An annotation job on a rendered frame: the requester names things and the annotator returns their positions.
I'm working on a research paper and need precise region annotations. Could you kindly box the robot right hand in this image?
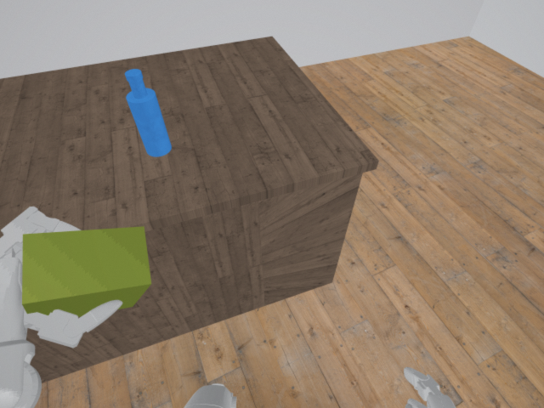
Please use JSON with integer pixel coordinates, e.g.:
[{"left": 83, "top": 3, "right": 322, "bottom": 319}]
[{"left": 404, "top": 367, "right": 456, "bottom": 408}]

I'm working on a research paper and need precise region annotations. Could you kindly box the left robot forearm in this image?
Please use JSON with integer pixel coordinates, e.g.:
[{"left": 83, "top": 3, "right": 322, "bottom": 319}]
[{"left": 0, "top": 340, "right": 42, "bottom": 408}]

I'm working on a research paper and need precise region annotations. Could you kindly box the robot left hand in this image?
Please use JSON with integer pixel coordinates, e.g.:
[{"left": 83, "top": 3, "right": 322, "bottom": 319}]
[{"left": 0, "top": 207, "right": 122, "bottom": 348}]

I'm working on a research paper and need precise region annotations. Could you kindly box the table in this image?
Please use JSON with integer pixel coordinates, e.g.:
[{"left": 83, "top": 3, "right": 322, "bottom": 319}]
[{"left": 0, "top": 37, "right": 379, "bottom": 383}]

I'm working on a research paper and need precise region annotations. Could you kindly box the sponge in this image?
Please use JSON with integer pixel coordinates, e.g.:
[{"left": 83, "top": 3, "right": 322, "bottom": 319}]
[{"left": 22, "top": 226, "right": 151, "bottom": 317}]

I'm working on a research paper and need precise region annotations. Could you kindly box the robot left thigh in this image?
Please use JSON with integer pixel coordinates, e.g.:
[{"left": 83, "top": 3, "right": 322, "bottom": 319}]
[{"left": 184, "top": 385, "right": 236, "bottom": 408}]

